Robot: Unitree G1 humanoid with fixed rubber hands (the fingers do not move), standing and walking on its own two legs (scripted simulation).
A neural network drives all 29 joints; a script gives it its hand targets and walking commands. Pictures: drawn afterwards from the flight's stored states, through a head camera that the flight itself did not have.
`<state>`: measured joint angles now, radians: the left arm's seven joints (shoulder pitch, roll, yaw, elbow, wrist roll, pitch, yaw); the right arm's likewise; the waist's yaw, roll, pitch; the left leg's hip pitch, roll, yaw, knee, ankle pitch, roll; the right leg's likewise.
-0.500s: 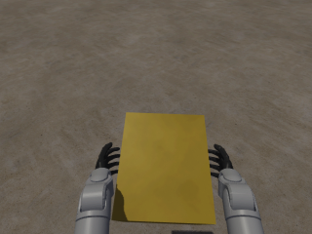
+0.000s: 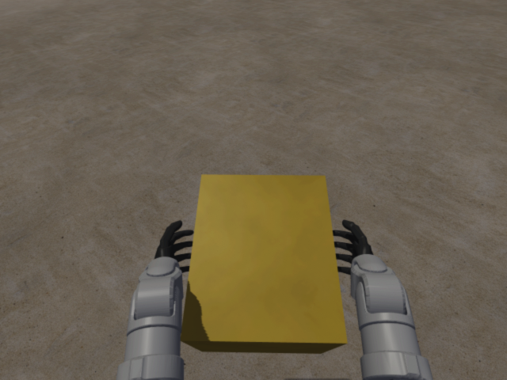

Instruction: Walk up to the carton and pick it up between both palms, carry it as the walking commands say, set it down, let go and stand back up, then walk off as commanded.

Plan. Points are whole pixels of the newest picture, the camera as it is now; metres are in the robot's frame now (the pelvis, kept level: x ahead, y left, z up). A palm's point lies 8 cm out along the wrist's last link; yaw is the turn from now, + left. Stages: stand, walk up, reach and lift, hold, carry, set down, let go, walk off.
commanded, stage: hold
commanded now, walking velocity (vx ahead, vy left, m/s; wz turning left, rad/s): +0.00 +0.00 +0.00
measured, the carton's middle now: (262, 265) +0.33 -0.01 -0.04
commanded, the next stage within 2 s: set down in 0.44 s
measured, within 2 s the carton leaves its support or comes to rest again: neither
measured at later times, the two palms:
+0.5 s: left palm (166, 263) +0.30 +0.15 +0.05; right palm (359, 261) +0.28 -0.17 +0.04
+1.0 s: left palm (165, 285) +0.30 +0.17 -0.03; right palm (336, 270) +0.31 -0.15 -0.03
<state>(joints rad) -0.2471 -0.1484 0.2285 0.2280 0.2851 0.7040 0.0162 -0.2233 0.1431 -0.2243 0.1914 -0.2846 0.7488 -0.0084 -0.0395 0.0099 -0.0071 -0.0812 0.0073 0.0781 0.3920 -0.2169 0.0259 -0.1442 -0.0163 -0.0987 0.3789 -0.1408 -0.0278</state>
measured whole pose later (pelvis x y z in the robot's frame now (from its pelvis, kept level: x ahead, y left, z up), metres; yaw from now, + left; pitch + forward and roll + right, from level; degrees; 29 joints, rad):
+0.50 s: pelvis +0.00 +0.00 +0.00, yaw -2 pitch -5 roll +0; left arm -0.31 -0.17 0.28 0.30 0.33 0.69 -0.01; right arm -0.24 0.15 -0.26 0.21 -0.29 0.74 0.00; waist 0.02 0.01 -0.01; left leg -0.08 0.01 0.09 0.38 -0.21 0.02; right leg -0.16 0.00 -0.07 0.38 -0.13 -0.03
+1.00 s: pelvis +0.00 +0.00 -0.02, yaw -1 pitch +4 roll +0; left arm -0.35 -0.18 0.41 0.43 0.35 0.46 -0.04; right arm -0.35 0.18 -0.36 0.43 -0.36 0.47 -0.01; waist 0.04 0.01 0.02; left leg -0.38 0.00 0.05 0.60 -0.29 0.02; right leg -0.45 -0.01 -0.07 0.58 -0.21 -0.04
